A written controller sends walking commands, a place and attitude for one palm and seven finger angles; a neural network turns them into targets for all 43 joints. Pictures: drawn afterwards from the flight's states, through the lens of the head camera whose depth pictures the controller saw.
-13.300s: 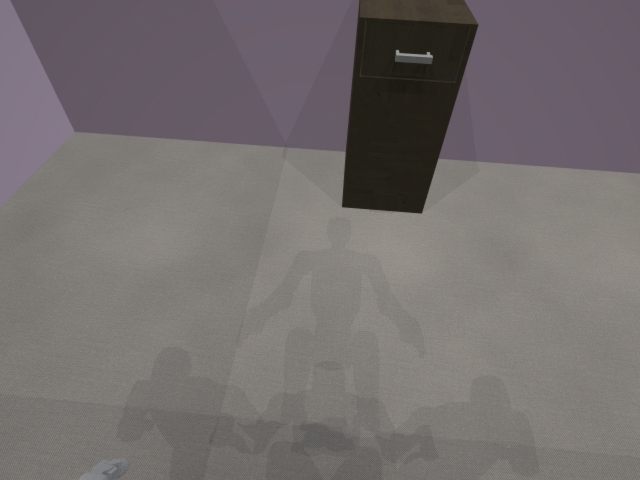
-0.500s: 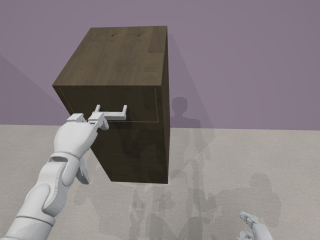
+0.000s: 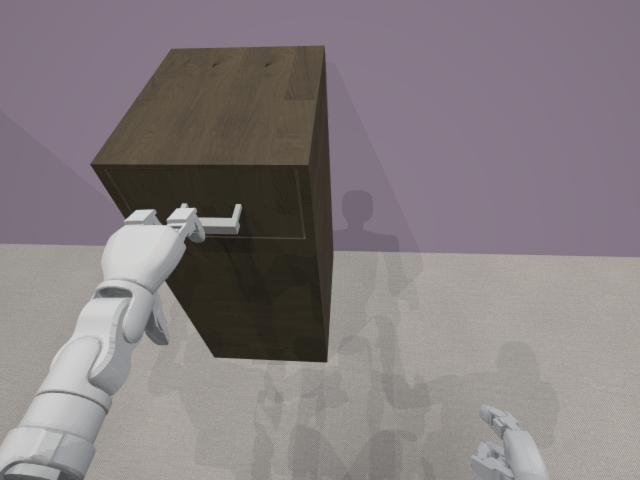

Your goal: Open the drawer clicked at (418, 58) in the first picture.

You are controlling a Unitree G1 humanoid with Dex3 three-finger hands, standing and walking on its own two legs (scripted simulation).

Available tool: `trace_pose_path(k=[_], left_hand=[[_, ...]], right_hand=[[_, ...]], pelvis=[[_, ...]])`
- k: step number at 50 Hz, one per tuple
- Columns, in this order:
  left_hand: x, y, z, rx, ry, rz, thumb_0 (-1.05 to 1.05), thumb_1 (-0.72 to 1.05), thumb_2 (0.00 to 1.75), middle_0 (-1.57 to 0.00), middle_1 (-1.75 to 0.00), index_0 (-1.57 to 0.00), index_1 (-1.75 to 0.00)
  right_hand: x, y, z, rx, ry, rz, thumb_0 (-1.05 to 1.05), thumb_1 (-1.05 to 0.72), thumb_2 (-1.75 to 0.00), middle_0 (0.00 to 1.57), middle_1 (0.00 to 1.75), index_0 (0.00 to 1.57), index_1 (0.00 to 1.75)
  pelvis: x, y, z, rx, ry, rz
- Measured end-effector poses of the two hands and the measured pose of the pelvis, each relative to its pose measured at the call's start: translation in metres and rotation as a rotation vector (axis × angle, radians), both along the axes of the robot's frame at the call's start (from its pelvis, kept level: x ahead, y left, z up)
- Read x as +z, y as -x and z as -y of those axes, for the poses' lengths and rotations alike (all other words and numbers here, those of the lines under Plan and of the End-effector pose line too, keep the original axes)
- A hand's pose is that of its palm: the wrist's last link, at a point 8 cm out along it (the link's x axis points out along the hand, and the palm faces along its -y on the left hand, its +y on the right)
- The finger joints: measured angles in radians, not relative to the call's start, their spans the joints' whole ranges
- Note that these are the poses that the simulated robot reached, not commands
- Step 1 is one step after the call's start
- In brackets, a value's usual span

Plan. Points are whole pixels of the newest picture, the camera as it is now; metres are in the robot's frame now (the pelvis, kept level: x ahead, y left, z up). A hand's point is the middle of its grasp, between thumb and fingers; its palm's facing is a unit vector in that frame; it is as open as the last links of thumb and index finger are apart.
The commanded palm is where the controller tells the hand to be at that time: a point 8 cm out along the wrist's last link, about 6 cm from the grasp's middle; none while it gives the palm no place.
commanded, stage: move the hooked fingers above the handle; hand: left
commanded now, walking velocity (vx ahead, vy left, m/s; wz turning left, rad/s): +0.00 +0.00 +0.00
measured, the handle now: (207, 217) +0.53 +0.28 -0.04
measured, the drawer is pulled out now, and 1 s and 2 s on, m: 0.00 0.00 0.00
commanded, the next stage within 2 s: none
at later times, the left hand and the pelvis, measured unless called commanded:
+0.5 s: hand (172, 245) +0.40 +0.27 +0.05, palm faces -0.01 -0.03 -1.00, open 13.8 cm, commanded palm +0.38 +0.28 +0.10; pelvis +0.01 +0.01 -0.01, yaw -1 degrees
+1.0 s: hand (182, 226) +0.45 +0.28 +0.03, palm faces -0.05 -0.01 -1.00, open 13.8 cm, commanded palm +0.44 +0.27 +0.08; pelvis +0.01 +0.03 -0.02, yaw -2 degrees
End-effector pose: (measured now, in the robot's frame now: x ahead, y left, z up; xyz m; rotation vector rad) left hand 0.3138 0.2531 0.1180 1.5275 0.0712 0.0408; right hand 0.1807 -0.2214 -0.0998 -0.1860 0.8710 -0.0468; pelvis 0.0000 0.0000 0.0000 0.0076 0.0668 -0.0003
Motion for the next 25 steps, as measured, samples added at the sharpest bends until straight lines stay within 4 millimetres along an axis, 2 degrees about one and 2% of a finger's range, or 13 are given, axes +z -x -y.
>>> trace_pose_path(k=[6, 14, 19, 25], left_hand=[[0.003, -0.019, -0.007, 0.007, -0.009, 0.008, -0.01, -0.49, 0.3, -0.32, -1.2, -0.32, -1.2], [-0.01, -0.041, -0.006, -0.019, -0.001, -0.036, -0.01, -0.49, 0.3, -0.32, -1.2, -0.32, -1.2], [-0.017, -0.052, -0.008, -0.041, 0.003, -0.026, -0.01, -0.48, 0.3, -0.32, -1.2, -0.32, -1.2], [-0.017, -0.065, -0.02, -0.015, -0.01, 0.009, 0.0, -0.48, 0.3, -0.32, -1.2, -0.32, -1.2]], right_hand=[[-0.009, 0.019, 0.015, -0.04, 0.024, -0.05, 0.01, -0.91, -0.9, 0.2, 0.3, 0.2, 0.3], [-0.021, 0.054, 0.033, -0.113, 0.055, -0.149, 0.01, -0.91, -0.9, 0.2, 0.3, 0.2, 0.3], [-0.025, 0.074, 0.037, -0.148, 0.072, -0.202, 0.01, -0.91, -0.9, 0.2, 0.3, 0.2, 0.3], [-0.028, 0.088, 0.034, -0.174, 0.074, -0.242, 0.01, -0.91, -0.9, 0.2, 0.3, 0.2, 0.3]], pelvis=[[-0.002, -0.001, 0.002, 0.003, 0.002, -0.028], [-0.005, -0.004, -0.001, -0.009, 0.002, -0.068], [-0.008, -0.004, -0.004, -0.015, 0.003, -0.089], [-0.01, -0.005, -0.01, -0.018, 0.007, -0.114]])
